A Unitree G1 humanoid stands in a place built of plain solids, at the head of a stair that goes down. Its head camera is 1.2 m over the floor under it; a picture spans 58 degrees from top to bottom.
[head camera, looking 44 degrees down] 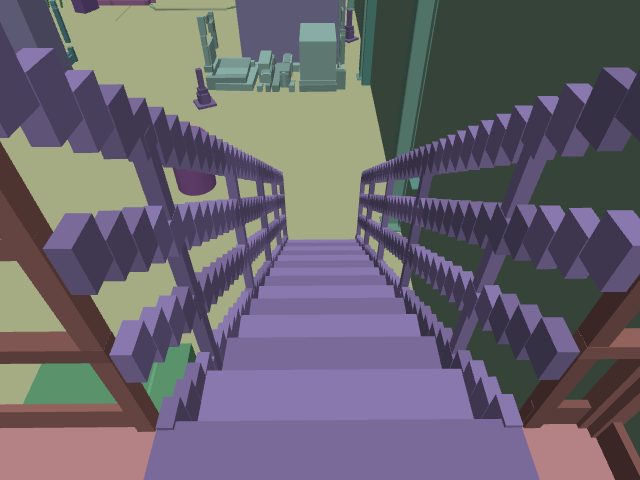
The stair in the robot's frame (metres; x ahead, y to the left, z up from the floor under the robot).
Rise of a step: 0.21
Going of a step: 0.28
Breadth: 1.01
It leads straight ahead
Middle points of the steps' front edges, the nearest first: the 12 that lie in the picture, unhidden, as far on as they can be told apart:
0.52 -0.05 0.00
0.79 -0.05 -0.21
1.07 -0.05 -0.42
1.35 -0.05 -0.64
1.62 -0.04 -0.85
1.90 -0.04 -1.06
2.18 -0.04 -1.27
2.45 -0.04 -1.49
2.73 -0.04 -1.70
3.01 -0.03 -1.91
3.28 -0.03 -2.12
3.56 -0.03 -2.34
